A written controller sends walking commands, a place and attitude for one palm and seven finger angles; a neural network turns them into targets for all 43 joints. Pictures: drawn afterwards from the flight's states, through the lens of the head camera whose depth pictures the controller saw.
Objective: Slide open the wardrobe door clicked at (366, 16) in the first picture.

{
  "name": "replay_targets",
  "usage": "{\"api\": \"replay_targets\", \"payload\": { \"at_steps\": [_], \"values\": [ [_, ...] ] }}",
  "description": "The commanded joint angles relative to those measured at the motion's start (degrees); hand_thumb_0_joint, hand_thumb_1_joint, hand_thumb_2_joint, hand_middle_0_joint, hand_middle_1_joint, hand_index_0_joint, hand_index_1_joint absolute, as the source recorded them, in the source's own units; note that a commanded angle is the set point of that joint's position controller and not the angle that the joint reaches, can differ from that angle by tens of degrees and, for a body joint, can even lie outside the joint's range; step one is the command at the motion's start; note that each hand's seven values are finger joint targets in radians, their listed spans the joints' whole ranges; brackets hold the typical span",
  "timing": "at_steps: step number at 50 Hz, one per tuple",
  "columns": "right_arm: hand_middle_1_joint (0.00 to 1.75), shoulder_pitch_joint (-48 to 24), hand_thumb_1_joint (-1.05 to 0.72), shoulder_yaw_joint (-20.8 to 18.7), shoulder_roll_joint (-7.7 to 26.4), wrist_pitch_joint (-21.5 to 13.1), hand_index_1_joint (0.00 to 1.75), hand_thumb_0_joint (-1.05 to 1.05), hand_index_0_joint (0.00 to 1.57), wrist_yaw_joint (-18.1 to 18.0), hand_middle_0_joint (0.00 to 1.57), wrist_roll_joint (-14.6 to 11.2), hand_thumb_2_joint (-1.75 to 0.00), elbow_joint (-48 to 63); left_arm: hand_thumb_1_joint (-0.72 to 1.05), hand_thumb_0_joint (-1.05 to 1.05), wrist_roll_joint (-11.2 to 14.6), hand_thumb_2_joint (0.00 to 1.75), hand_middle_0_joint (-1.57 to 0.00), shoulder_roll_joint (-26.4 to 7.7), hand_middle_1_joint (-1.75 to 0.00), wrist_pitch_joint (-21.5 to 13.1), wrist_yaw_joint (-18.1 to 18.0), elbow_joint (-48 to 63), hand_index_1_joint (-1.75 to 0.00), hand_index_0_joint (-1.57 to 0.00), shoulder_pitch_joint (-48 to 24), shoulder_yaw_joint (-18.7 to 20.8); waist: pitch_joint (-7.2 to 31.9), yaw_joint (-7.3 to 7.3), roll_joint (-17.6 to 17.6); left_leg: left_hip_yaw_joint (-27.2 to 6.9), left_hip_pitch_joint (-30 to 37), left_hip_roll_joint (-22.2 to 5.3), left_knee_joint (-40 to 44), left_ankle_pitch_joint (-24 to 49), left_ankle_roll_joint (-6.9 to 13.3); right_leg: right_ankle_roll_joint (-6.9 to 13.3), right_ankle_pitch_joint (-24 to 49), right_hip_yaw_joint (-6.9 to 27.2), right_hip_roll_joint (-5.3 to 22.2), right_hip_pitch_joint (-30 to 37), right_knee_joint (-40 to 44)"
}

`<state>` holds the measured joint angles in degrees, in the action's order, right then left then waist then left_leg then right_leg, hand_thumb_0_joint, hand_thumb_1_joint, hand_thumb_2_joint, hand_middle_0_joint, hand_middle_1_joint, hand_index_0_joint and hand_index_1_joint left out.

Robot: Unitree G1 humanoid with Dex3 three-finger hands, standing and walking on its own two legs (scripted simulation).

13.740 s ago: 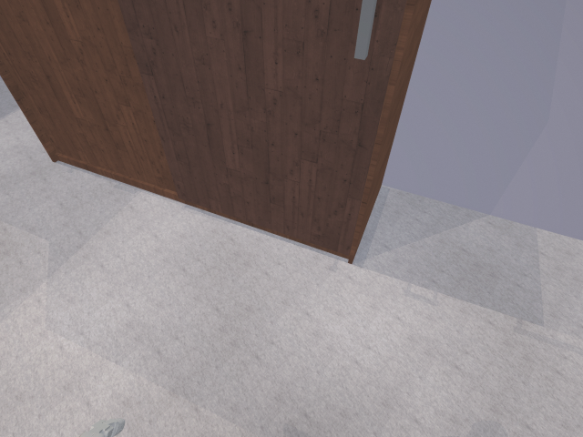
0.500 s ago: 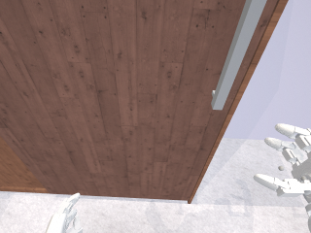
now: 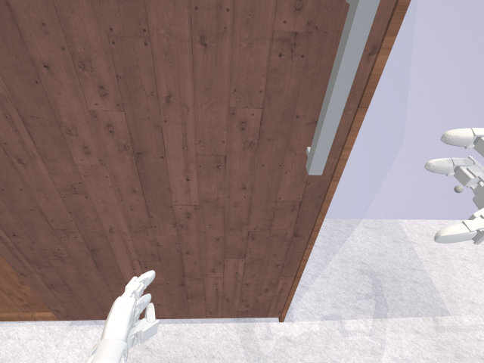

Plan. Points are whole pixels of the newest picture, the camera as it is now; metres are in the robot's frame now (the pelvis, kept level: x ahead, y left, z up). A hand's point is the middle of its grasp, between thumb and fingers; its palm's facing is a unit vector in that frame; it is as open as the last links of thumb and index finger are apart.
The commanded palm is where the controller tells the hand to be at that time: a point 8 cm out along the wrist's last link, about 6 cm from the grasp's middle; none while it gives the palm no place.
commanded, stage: raise the hand with hooked fingers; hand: right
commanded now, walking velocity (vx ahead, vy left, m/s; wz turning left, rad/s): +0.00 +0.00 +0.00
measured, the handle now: (330, 95) +0.46 -0.15 +0.26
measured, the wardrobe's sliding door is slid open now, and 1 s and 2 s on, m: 0.00 0.00 0.00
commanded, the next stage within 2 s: move the hooked fingers beside the handle in 0.60 s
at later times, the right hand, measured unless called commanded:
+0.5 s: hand (470, 159) +0.28 -0.27 +0.27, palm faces +0.13 +0.99 -0.10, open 13.9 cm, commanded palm +0.25 -0.31 +0.27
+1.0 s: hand (447, 167) +0.30 -0.27 +0.24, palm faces +0.12 +0.98 -0.14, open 14.0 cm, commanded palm +0.26 -0.30 +0.27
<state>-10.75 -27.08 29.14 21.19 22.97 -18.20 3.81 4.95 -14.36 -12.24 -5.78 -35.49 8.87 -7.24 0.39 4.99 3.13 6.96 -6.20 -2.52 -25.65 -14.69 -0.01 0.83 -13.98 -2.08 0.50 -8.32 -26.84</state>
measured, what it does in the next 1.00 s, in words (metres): stands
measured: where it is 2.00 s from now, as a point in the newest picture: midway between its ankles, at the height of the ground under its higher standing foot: outside the picture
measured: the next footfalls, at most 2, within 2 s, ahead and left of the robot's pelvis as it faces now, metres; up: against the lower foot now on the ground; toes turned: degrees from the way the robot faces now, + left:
none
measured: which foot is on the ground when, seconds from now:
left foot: down 0.00-1.00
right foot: down 0.00-1.00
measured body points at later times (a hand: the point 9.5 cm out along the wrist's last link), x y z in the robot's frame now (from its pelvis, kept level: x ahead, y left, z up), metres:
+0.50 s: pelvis +0.00 +0.01 +0.00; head -0.04 +0.03 +0.45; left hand +0.21 +0.23 -0.06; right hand +0.27 -0.32 +0.28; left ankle +0.00 +0.12 -0.74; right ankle +0.01 -0.11 -0.74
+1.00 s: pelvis +0.01 +0.01 +0.00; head -0.02 +0.05 +0.45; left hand +0.23 +0.24 -0.06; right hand +0.28 -0.32 +0.25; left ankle +0.00 +0.12 -0.74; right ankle +0.01 -0.11 -0.74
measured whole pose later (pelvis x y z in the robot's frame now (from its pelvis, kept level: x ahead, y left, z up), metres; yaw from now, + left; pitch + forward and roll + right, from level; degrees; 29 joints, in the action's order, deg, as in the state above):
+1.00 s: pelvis +0.01 +0.01 +0.00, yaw +0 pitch -3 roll +0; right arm -17.4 -27.9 31.8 27.1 23.7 -16.5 -2.6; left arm 6.4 -17.6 -11.0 -5.5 -35.7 9.2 -5.4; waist 1.2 4.5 4.4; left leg 7.4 -7.5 -2.0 -27.6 -16.6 0.8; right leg -0.2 -14.9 -1.4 1.0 -9.2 -27.6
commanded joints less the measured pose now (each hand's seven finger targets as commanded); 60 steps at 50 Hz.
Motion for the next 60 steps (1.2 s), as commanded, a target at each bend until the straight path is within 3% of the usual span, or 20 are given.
{"api": "replay_targets", "payload": {
  "at_steps": [1,5,7,10,15,18,21,23,26,28,32,35,38,41,43,47,52,53,57,60],
  "values": [
    [1.20,-25.9,0.50,-10.4,21.0,-4.7,1.20,0.00,0.30,-0.4,0.30,-2.0,-0.30,10.6,0.90,0.00,0.2,0.90,-0.20,-6.9,-0.30,-3.4,-0.5,8.9,-0.30,-0.20,-9.4,3.1,12.1,-0.75,4.4,-2.5,-0.9,2.3,3.8,12.3,2.1,0.4,12.1,4.7,-0.6,7.5,4.3],
    [1.20,-29.7,0.50,-7.1,20.6,0.8,1.20,0.00,0.30,0.9,0.30,-0.4,-0.30,-1.2,0.90,0.00,1.1,0.90,-0.20,-8.0,-0.30,-2.5,-0.3,7.6,-0.30,-0.20,-9.5,3.3,5.5,-1.30,2.6,-2.7,-4.2,1.5,5.1,9.1,1.8,0.5,8.6,4.6,-0.4,3.9,5.1],
    [1.20,-26.1,0.50,-2.5,16.3,3.0,1.20,0.00,0.30,1.7,0.30,0.5,-0.30,-7.4,0.90,0.00,1.6,0.90,-0.20,-8.4,-0.30,-2.2,0.0,7.8,-0.30,-0.20,-8.8,3.5,2.7,-2.02,-0.2,-2.6,-6.9,1.5,5.0,5.5,1.5,0.4,5.5,4.9,-0.3,2.0,5.4],
    [1.20,-23.2,0.50,-1.2,15.7,4.7,1.20,0.00,0.30,3.6,0.30,0.2,-0.30,-5.5,0.90,0.00,2.1,0.90,-0.20,-9.2,-0.30,-1.5,0.7,9.5,-0.30,-0.20,-9.7,4.0,6.4,-1.48,-1.2,-3.5,-5.6,0.9,4.1,6.3,1.5,0.6,5.8,4.7,-0.4,2.3,4.2],
    [1.20,-26.1,0.50,-11.2,24.9,-0.5,1.20,0.00,0.30,3.2,0.30,-2.3,-0.30,12.7,0.90,0.00,1.1,0.90,-0.20,-8.0,-0.30,-1.8,0.8,12.5,-0.30,-0.20,-11.5,3.9,18.2,0.18,0.2,-4.4,0.6,1.0,2.8,10.2,1.6,1.0,10.5,4.3,-0.9,6.7,2.3],
    [1.20,-24.6,0.50,-16.5,28.1,-4.7,1.20,0.00,0.30,-0.3,0.30,-3.0,-0.30,17.1,0.90,0.00,0.3,0.90,-0.20,-7.2,-0.30,-2.5,0.5,11.9,-0.30,-0.20,-10.9,3.6,17.5,1.00,2.3,-3.9,1.2,1.7,3.4,10.6,1.7,0.9,11.7,3.9,-0.6,6.8,2.7],
    [1.20,-26.4,0.50,-12.9,22.6,-3.7,1.20,0.00,0.30,-2.5,0.30,-2.1,-0.30,9.8,0.90,0.00,0.6,0.90,-0.20,-7.2,-0.30,-3.0,0.1,9.5,-0.30,-0.20,-9.9,3.7,8.7,-0.67,7.5,-3.3,-4.1,1.6,4.5,7.3,1.8,0.5,8.1,3.4,-0.3,5.3,4.1],
    [1.20,-26.2,0.50,-9.4,20.1,-0.3,1.20,0.00,0.30,-2.4,0.30,-0.9,-0.30,1.9,0.90,0.00,0.9,0.90,-0.20,-8.0,-0.30,-2.8,0.1,8.1,-0.30,-0.20,-9.4,4.0,3.5,-0.86,6.8,-3.8,-6.0,1.3,5.6,5.0,1.9,0.4,5.7,3.7,-0.1,2.9,4.6],
    [1.20,-27.7,0.50,-2.3,16.2,3.4,1.20,0.00,0.30,-1.1,0.30,0.9,-0.30,-3.1,0.90,0.00,1.6,0.90,-0.20,-8.6,-0.30,-2.8,-0.4,8.1,-0.30,-0.20,-8.7,4.0,2.3,-2.59,2.7,-4.0,-8.3,1.1,5.5,2.9,1.0,0.8,3.4,3.9,-0.3,1.9,4.2],
    [1.20,-26.9,0.50,0.6,14.7,3.7,1.20,0.00,0.30,0.3,0.30,1.3,-0.30,-0.8,0.90,0.00,2.0,0.90,-0.20,-8.6,-0.30,-2.8,-0.1,9.1,-0.30,-0.20,-9.0,4.2,5.6,-2.66,0.3,-4.7,-6.7,0.9,4.9,5.3,0.9,1.0,5.2,4.0,-0.1,3.3,3.2],
    [1.20,-27.3,0.50,-6.5,21.3,1.0,1.20,0.00,0.30,3.0,0.30,-0.5,-0.30,9.4,0.90,0.00,1.4,0.90,-0.20,-8.1,-0.30,-2.5,-0.2,11.2,-0.30,-0.20,-10.0,4.0,17.3,-1.41,-0.6,-3.8,-1.0,1.2,2.2,13.6,0.9,1.5,11.2,3.9,-1.1,8.2,1.8],
    [1.20,-23.9,0.50,-13.4,25.0,-2.1,1.20,0.00,0.30,2.3,0.30,-2.9,-0.30,10.3,0.90,0.00,0.8,0.90,-0.20,-7.6,-0.30,-2.6,0.0,11.0,-0.30,-0.20,-10.1,3.6,17.9,-0.12,-1.9,-3.7,1.4,1.5,2.0,16.7,0.8,1.5,13.6,3.8,-1.1,7.1,1.4],
    [1.20,-21.0,0.50,-14.7,24.3,-2.1,1.20,0.00,0.30,0.3,0.30,-3.1,-0.30,6.3,0.90,0.00,0.7,0.90,-0.20,-7.5,-0.30,-2.7,0.7,9.7,-0.30,-0.20,-9.8,3.9,12.0,0.56,-0.3,-3.4,-1.4,1.5,3.1,15.9,1.0,1.2,13.1,3.5,-0.7,5.1,1.8],
    [1.20,-21.3,0.50,-10.8,20.7,1.5,1.20,0.00,0.30,-0.6,0.30,-1.7,-0.30,2.4,0.90,0.00,1.1,0.90,-0.20,-7.9,-0.30,-2.2,0.8,9.1,-0.30,-0.20,-9.8,4.0,7.1,-0.62,3.1,-3.3,-4.4,1.0,2.7,15.5,1.0,1.0,12.3,2.9,-0.5,3.6,2.2],
    [1.20,-20.4,0.50,-7.7,18.9,3.6,1.20,0.00,0.30,0.0,0.30,-0.8,-0.30,1.1,0.90,0.00,1.4,0.90,-0.20,-8.3,-0.30,-1.8,0.8,9.4,-0.30,-0.20,-9.8,4.2,6.2,-1.03,1.6,-4.0,-4.8,0.6,3.0,16.0,0.8,1.0,12.4,3.0,-0.3,3.2,1.7],
    [1.20,-29.4,0.50,-1.2,15.8,2.5,1.20,0.00,0.30,1.7,0.30,-0.1,-0.30,5.8,0.90,0.00,1.7,0.90,-0.20,-8.1,-0.30,-2.5,-0.1,10.2,-0.30,-0.20,-9.6,4.1,9.9,-3.14,1.7,-3.8,-6.3,0.9,2.6,12.2,0.6,1.3,9.7,4.0,-0.6,6.7,1.5],
    [1.20,-30.7,0.50,-7.7,20.4,-3.5,1.20,0.00,0.30,0.4,0.30,-1.5,-0.30,10.4,0.90,0.00,0.6,0.90,-0.20,-7.4,-0.30,-3.4,-0.9,9.7,-0.30,-0.20,-9.3,4.1,16.8,-1.77,1.3,-3.4,-1.9,1.3,1.9,15.7,1.0,1.3,13.0,4.3,-0.9,9.6,1.3],
    [1.20,-28.2,0.50,-10.4,23.2,-3.6,1.20,0.00,0.30,-0.3,0.30,-1.5,-0.30,8.6,0.90,0.00,0.4,0.90,-0.20,-7.6,-0.30,-3.1,-0.7,9.0,-0.30,-0.20,-8.9,4.1,15.9,-0.84,1.1,-3.6,-1.2,1.4,2.5,15.7,1.1,1.2,13.3,4.0,-0.8,8.4,1.3],
    [1.20,-27.6,0.50,-8.0,19.0,-0.7,1.20,0.00,0.30,-2.3,0.30,-0.4,-0.30,1.8,0.90,0.00,0.8,0.90,-0.20,-7.3,-0.30,-2.4,-0.2,8.6,-0.30,-0.20,-9.6,4.0,10.9,-1.00,3.5,-2.7,-3.2,1.0,2.1,15.6,1.2,0.8,13.2,3.5,-0.7,5.4,2.7],
    [1.20,-27.4,0.50,-5.1,17.4,2.6,1.20,0.00,0.30,-2.3,0.30,0.6,-0.30,-2.9,0.90,0.00,1.2,0.90,-0.20,-8.0,-0.30,-1.4,0.2,8.6,-0.30,-0.20,-9.3,4.1,7.7,-1.59,-0.1,-2.9,-4.4,0.9,2.7,14.6,1.0,0.9,11.8,3.6,-0.4,3.3,2.9]
  ]
}}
